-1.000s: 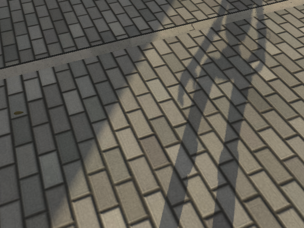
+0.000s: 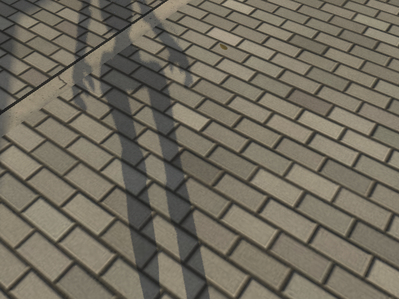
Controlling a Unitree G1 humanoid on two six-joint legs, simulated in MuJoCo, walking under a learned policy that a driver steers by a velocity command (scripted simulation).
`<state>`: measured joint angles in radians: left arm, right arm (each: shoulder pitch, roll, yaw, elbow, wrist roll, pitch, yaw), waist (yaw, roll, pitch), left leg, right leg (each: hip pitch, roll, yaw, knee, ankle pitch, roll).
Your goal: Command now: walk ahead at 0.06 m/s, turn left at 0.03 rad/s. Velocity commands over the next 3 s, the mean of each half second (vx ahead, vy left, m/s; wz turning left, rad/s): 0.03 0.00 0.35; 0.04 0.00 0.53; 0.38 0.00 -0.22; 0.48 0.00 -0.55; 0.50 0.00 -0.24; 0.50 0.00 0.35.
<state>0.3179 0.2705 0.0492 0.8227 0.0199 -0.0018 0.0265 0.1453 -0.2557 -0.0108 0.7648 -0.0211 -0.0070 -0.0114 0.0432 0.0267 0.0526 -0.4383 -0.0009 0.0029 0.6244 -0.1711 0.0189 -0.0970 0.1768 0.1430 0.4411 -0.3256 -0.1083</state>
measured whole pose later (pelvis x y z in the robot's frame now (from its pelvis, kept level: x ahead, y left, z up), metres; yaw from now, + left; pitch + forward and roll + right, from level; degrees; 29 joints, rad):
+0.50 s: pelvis +0.02 -0.01 +0.00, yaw +15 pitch +1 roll +0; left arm 0.20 0.28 0.02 0.79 0.01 0.02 0.05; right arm 0.22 -0.29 -0.09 0.80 -0.01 0.07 0.01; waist -0.02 0.03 0.04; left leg -0.38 -0.15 -0.21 0.49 -0.18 0.02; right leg -0.24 0.06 0.06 0.47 -0.25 -0.04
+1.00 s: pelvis +0.01 +0.01 +0.00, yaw +32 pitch +0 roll +0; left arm 0.27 0.31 0.06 0.79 0.04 0.03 0.00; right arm 0.17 -0.27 -0.05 0.74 -0.02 0.04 0.03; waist 0.03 -0.05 0.04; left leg -0.22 -0.06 0.03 0.55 -0.32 0.07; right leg -0.32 -0.07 -0.10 0.83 -0.49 -0.02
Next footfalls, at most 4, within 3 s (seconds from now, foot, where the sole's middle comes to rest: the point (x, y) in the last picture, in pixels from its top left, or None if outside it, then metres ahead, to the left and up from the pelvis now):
0.02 left None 0.12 0.10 -0.77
0.48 right None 0.08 -0.10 -0.77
0.94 left None -0.02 0.09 -0.77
1.48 right None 0.35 0.09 -0.77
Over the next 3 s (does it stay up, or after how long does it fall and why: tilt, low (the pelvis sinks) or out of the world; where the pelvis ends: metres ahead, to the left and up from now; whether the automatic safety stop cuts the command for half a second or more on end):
stays up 0.98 0.18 0.00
